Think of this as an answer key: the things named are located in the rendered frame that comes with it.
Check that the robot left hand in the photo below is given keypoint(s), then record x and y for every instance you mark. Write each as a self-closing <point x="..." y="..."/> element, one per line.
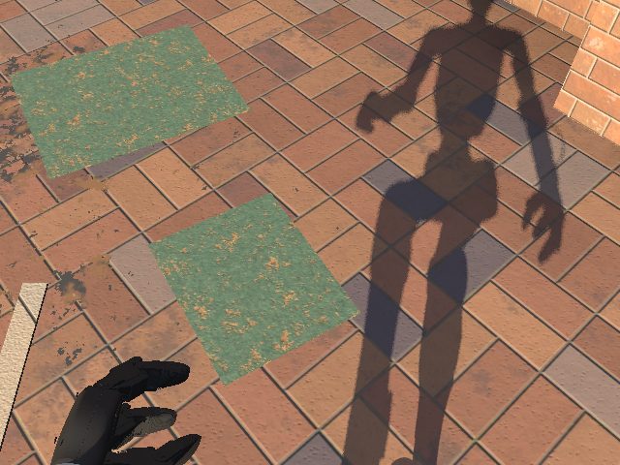
<point x="98" y="421"/>

